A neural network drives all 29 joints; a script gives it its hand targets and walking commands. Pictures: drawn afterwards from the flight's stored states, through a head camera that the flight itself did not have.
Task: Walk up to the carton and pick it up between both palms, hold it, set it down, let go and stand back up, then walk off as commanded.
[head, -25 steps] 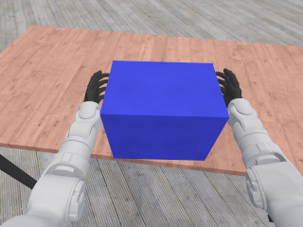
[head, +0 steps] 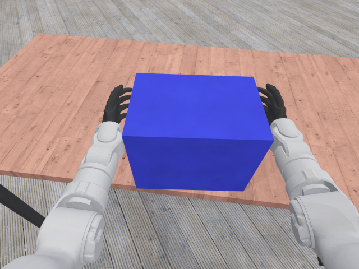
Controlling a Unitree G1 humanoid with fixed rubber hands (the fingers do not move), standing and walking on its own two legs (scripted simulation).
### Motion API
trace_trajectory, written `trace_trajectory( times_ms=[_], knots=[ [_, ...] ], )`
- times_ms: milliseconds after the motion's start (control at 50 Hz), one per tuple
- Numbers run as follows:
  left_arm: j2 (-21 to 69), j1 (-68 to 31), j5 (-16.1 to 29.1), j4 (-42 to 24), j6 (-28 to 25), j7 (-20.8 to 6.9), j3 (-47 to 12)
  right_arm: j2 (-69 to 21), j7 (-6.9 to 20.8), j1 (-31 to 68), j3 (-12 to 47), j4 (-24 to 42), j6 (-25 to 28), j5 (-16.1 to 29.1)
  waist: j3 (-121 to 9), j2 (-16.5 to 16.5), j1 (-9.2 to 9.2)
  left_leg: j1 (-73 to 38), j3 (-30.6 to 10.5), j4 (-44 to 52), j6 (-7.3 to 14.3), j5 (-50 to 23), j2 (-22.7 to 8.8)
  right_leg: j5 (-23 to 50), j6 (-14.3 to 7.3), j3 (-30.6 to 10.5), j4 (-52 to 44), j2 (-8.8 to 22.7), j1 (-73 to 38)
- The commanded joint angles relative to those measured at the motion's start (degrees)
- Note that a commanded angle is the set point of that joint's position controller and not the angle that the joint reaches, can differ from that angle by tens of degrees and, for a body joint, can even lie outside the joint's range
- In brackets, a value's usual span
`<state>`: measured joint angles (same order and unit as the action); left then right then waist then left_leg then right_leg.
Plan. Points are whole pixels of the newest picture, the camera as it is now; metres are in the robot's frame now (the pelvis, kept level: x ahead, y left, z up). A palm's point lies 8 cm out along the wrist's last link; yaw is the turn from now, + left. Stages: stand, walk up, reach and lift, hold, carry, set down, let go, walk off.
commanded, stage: reach and lift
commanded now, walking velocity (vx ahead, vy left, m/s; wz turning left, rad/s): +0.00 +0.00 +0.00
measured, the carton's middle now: (192, 135) +0.41 -0.03 +0.06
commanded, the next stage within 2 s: none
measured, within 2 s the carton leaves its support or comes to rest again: leaves its support in 0.10 s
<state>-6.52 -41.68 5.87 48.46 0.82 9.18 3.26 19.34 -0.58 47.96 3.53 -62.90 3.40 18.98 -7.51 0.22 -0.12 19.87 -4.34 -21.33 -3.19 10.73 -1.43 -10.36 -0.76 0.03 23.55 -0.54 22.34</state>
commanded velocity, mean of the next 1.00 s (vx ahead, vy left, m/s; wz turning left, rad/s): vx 0.00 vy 0.00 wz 0.00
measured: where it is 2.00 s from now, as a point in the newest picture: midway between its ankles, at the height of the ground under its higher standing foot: outside the picture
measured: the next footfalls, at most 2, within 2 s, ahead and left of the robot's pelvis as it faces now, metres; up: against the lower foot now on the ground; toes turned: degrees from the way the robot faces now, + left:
none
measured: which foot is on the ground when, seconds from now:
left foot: down 0.00-1.00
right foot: down 0.00-1.00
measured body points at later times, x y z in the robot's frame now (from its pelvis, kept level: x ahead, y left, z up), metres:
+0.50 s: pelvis -0.02 +0.00 +0.00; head -0.02 +0.00 +0.45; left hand +0.40 +0.15 +0.13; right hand +0.41 -0.22 +0.14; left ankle -0.01 +0.16 -0.74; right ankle +0.01 -0.11 -0.74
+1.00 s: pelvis -0.02 +0.00 +0.00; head -0.05 +0.01 +0.45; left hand +0.39 +0.17 +0.19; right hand +0.40 -0.20 +0.18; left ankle -0.01 +0.16 -0.74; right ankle +0.01 -0.11 -0.74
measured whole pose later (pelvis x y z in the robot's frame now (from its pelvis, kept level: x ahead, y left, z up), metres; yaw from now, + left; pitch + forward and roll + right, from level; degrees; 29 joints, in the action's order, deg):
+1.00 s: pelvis -0.02 +0.00 +0.00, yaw +0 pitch +4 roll +0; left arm -11.6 -45.3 8.8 33.6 27.4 8.8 3.3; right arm 18.8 -9.3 48.0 3.8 -48.0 -15.6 24.7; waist -8.2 -1.6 -0.1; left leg 16.8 -4.3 -22.7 -3.3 10.2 -2.1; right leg -8.9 -1.0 -0.1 23.6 -1.3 18.8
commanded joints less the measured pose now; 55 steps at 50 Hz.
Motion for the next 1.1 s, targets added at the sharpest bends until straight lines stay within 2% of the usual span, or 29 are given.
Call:
trace_trajectory(
  times_ms=[0, 60, 100, 120, 140, 200, 260, 280, 340, 360, 400, 500, 520, 540, 560, 580, 600, 660, 680, 700, 780, 820, 860, 880, 900, 960, 980, 1040, 1080],
  knots=[
    [6.8, -25.0, -1.4, -5.8, -4.3, -0.5, -1.6, -1.1, -0.1, 24.8, -1.0, 5.8, 4.3, -0.2, -30.4, -2.2, -0.47, -12.9, 4.4, -4.8, -0.8, -25.3, 1.4, 25.5, 0.8, 1.1, -3.7, -3.5, -11.8],
    [7.9, -26.2, -1.1, -8.8, -4.8, -0.3, -2.1, -2.1, -0.1, 27.0, 0.0, 9.3, 4.8, 0.6, -32.3, -2.6, -1.68, -12.9, 4.4, -5.3, -0.7, -27.0, 1.3, 29.0, 1.0, 0.5, -2.6, -3.8, -13.7],
    [7.9, -25.3, -1.3, -9.3, -3.3, -0.9, -2.3, -2.2, -0.5, 25.8, 1.0, 9.1, 4.0, 1.1, -31.7, -2.2, -0.93, -14.1, 4.2, -5.0, -0.6, -26.8, 1.6, 30.3, 1.1, 0.5, -3.0, -3.8, -15.6],
    [7.5, -25.0, -1.1, -8.7, -2.6, -1.1, -2.0, -2.4, -0.5, 26.8, 1.5, 10.3, 3.6, 1.5, -30.2, -3.6, -1.56, -14.1, 4.0, -4.8, -0.4, -26.9, 1.5, 30.1, 1.2, 0.6, -3.1, -3.9, -16.3],
    [7.7, -25.4, -1.5, -10.0, -2.0, -1.2, -1.9, -2.5, -0.6, 26.4, 2.7, 10.2, 3.0, 2.1, -30.1, -2.7, -1.98, -14.7, 4.2, -4.6, -0.3, -27.0, 1.5, 29.6, 1.2, 0.4, -3.1, -3.8, -16.8],
    [5.2, -26.6, -1.4, -7.8, 0.0, -1.4, 0.0, -1.6, -1.1, 29.2, 2.6, 12.4, 1.0, 2.0, -25.7, -4.9, -2.38, -12.0, 4.3, -3.8, 0.7, -21.3, 1.7, 25.7, 1.7, -0.1, -3.0, -3.3, -17.1],
    [4.9, -28.0, 0.1, -11.7, 1.2, -1.9, -0.7, -3.7, -1.7, 29.0, 4.5, 15.8, -0.9, 2.6, -25.8, -5.7, -2.46, -11.3, 4.3, -3.6, 1.3, -19.1, 2.0, 25.6, 2.0, -0.9, -2.7, -2.8, -20.1],
    [4.6, -29.0, 0.7, -13.1, 1.7, -1.8, -1.2, -3.7, -2.0, 29.7, 2.9, 17.4, -1.2, 2.1, -27.0, -5.9, -1.22, -11.5, 4.0, -3.5, 1.3, -19.2, 2.0, 25.5, 2.1, -0.6, -2.7, -3.0, -19.4],
    [1.2, -32.3, 3.1, -13.1, 2.3, -1.8, -0.3, -5.9, -3.0, 32.2, 3.0, 20.9, -2.7, 2.5, -27.5, -7.3, -2.23, -7.0, 4.8, -3.5, 2.5, -13.7, 2.7, 19.9, 2.6, -1.7, -2.8, -1.9, -20.4],
    [0.7, -36.2, 3.9, -13.5, 2.0, -1.3, -1.0, -5.5, -3.0, 34.8, 1.3, 21.7, -3.2, 1.8, -28.0, -6.5, -1.26, -6.0, 4.2, -3.0, 2.5, -10.7, 2.4, 16.0, 2.5, -1.4, -2.8, -2.0, -18.2],
    [0.7, -35.2, 5.7, -13.9, 2.6, -0.8, -1.6, -6.2, -2.7, 34.4, 1.3, 21.9, -4.2, 1.7, -28.4, -7.6, -1.49, -5.8, 4.3, -2.7, 2.9, -8.7, 2.2, 13.2, 2.5, -1.0, -2.4, -2.2, -17.0],
    [-2.0, -37.6, 8.0, -14.8, 5.7, -0.2, -2.7, -5.9, -3.5, 34.4, 0.6, 20.9, -7.3, 3.2, -28.0, -6.0, -0.39, -7.4, 4.2, -2.9, 2.8, -6.3, 2.2, 9.3, 2.0, -0.8, -3.1, -2.5, -13.9],
    [-3.7, -38.5, 8.2, -14.4, 6.9, 0.1, -3.0, -4.7, -4.2, 34.0, 0.2, 17.9, -8.4, 3.3, -25.1, -5.0, 0.31, -7.0, 4.3, -3.0, 2.9, -5.6, 2.4, 9.3, 2.1, -1.2, -3.6, -2.3, -13.4],
    [-2.0, -37.4, 7.5, -15.8, 7.5, 0.3, -3.7, -4.9, -4.2, 33.7, 0.4, 18.1, -8.5, 3.7, -26.8, -2.9, 0.06, -8.6, 4.5, -3.2, 2.3, -7.8, 2.2, 10.4, 1.6, -0.7, -3.4, -2.8, -12.6],
    [-2.9, -37.9, 7.7, -16.8, 8.7, 0.3, -3.1, -4.8, -4.2, 34.4, 0.9, 18.6, -9.3, 4.3, -25.0, -3.2, -0.74, -9.2, 4.5, -3.2, 2.5, -8.2, 2.0, 10.8, 1.7, -0.8, -3.5, -2.8, -12.8],
    [-2.1, -36.9, 6.6, -16.0, 10.2, 0.6, -3.3, -2.2, -4.1, 34.6, 0.1, 16.5, -9.8, 4.7, -24.5, -1.1, -0.07, -10.8, 4.3, -3.5, 1.8, -9.5, 1.7, 10.5, 1.1, 0.1, -3.5, -3.5, -10.9],
    [-2.5, -36.3, 7.3, -16.9, 10.8, 0.1, -3.3, -3.8, -4.4, 33.1, 1.5, 16.2, -10.6, 5.6, -24.4, -2.0, -0.23, -10.8, 4.4, -3.5, 1.9, -11.0, 2.1, 12.2, 1.2, -0.2, -4.0, -3.3, -12.2],
    [-3.0, -35.2, 6.2, -22.3, 13.9, -0.2, -2.5, -2.4, -5.4, 32.0, 1.2, 19.1, -11.8, 6.5, -26.5, 0.0, -0.05, -14.4, 4.2, -4.1, 1.3, -16.1, 2.2, 17.1, 1.5, 0.0, -4.2, -3.6, -13.6],
    [-2.2, -35.4, 6.3, -24.0, 14.7, -0.5, -3.1, -2.2, -5.8, 31.6, 0.4, 19.8, -12.2, 6.3, -27.3, 0.3, 1.27, -15.6, 3.7, -4.5, 0.8, -17.5, 2.4, 18.1, 1.5, 0.4, -4.3, -4.0, -13.2],
    [-2.4, -34.7, 5.5, -24.1, 15.9, -0.5, -1.7, -1.8, -5.5, 33.0, 0.9, 21.3, -12.5, 6.8, -27.7, -0.4, -0.53, -15.7, 3.7, -4.8, 0.8, -19.5, 2.1, 19.1, 1.5, 0.6, -4.0, -4.5, -14.0],
    [-3.4, -30.4, 4.4, -31.4, 20.7, -2.0, -0.7, -1.3, -6.8, 30.2, 1.2, 27.9, -14.4, 7.4, -29.6, -0.2, 0.95, -18.0, 3.9, -5.3, 0.4, -25.9, 2.9, 27.9, 2.3, 0.4, -3.8, -4.3, -18.9],
    [-3.0, -30.0, 3.3, -33.1, 22.6, -2.6, 0.5, -1.2, -7.2, 31.1, 0.7, 30.4, -15.3, 7.3, -28.6, -0.5, 0.52, -17.2, 4.1, -4.4, 0.7, -24.5, 3.0, 26.9, 2.6, 0.3, -4.1, -4.2, -20.0],
    [-2.8, -31.1, 3.1, -34.8, 24.2, -3.2, 0.2, -0.8, -7.4, 29.7, -1.2, 30.4, -16.2, 6.5, -28.3, 0.5, 1.9, -17.4, 3.8, -3.7, 0.4, -23.1, 3.1, 25.5, 2.5, 0.6, -4.2, -4.0, -19.1],
    [-3.6, -31.0, 3.0, -35.1, 25.5, -3.6, 0.5, -1.0, -8.2, 29.9, -1.0, 32.5, -16.7, 6.2, -27.5, -0.2, 1.56, -16.3, 4.2, -3.7, 0.7, -23.1, 3.4, 26.4, 2.9, 0.1, -4.4, -3.7, -20.4],
    [-5.9, -31.7, 3.7, -34.0, 25.9, -4.2, 1.5, -1.3, -8.6, 31.2, -1.5, 35.2, -17.0, 6.0, -26.9, -2.4, 1.44, -14.9, 4.5, -3.1, 1.3, -19.6, 3.6, 24.5, 3.5, -0.5, -4.7, -3.2, -21.2],
    [-4.7, -31.9, 2.8, -35.6, 27.1, -4.0, 2.6, -0.8, -8.3, 31.9, -2.2, 35.1, -17.5, 5.8, -25.7, -1.2, 0.35, -13.8, 5.0, -1.6, 1.4, -18.5, 3.5, 22.3, 3.3, 0.2, -4.3, -3.4, -21.5],
    [-6.0, -31.0, 3.2, -37.3, 27.9, -4.2, 2.2, -1.0, -8.9, 30.1, -1.7, 37.2, -18.0, 6.1, -26.0, -1.3, 1.31, -14.0, 5.3, -1.8, 1.4, -19.0, 3.6, 23.9, 3.4, 0.0, -4.4, -3.0, -22.4],
    [-6.5, -34.3, 2.6, -31.8, 28.1, -4.4, 3.8, -0.6, -7.8, 31.7, -1.2, 31.5, -19.2, 6.0, -20.8, -2.5, -0.69, -11.5, 5.8, 0.2, 2.3, -12.3, 3.1, 13.8, 3.4, 0.3, -5.4, -2.9, -19.1],
    [-7.1, -35.2, 2.9, -30.8, 28.3, -4.3, 3.9, -0.1, -7.5, 31.8, -1.3, 29.6, -19.9, 5.8, -18.7, -2.3, 0.13, -10.9, 5.9, 1.2, 2.7, -9.4, 3.1, 9.8, 3.2, 0.6, -5.9, -2.6, -17.3]
  ],
)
